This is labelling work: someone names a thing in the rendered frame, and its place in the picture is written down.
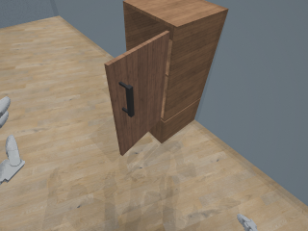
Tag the handle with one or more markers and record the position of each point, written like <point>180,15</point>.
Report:
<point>129,99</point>

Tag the right robot hand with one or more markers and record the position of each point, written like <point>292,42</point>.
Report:
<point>248,224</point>

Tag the cupboard door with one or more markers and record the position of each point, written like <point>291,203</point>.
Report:
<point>144,68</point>

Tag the left robot hand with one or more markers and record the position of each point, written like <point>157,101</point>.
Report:
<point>9,168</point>

